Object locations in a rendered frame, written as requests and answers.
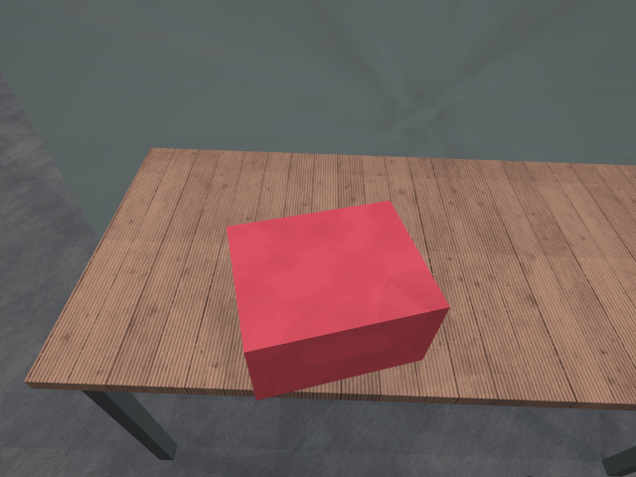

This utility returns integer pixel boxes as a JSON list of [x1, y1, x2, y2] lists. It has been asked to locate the carton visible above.
[[227, 201, 450, 400]]

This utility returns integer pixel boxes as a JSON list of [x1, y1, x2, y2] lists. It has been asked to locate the table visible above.
[[24, 148, 636, 477]]

